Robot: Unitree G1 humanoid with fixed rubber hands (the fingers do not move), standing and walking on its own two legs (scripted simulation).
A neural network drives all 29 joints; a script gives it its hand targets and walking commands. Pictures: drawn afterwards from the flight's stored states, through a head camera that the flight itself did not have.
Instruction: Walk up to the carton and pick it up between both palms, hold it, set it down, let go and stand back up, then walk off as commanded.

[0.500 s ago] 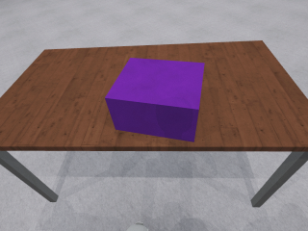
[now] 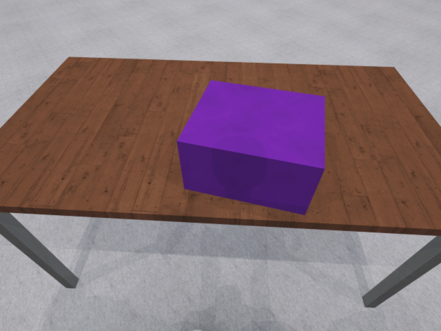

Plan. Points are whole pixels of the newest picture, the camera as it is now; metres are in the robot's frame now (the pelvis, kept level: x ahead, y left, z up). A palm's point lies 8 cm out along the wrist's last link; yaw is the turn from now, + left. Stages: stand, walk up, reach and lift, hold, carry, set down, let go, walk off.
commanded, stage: walk up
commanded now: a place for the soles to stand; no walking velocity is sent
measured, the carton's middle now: (254, 142) +0.56 -0.06 +0.02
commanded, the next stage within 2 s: reach and lift in 1.74 s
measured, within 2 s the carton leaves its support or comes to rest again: neither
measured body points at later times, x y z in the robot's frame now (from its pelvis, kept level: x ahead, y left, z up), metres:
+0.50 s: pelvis +0.03 -0.01 +0.00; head +0.04 +0.00 +0.45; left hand +0.08 +0.30 -0.12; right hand +0.11 -0.32 -0.11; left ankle +0.07 +0.12 -0.71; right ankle +0.01 -0.11 -0.70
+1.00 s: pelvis +0.06 -0.02 -0.01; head +0.08 -0.02 +0.44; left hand +0.11 +0.29 -0.13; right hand +0.14 -0.34 -0.12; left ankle +0.10 +0.12 -0.71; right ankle +0.04 -0.12 -0.72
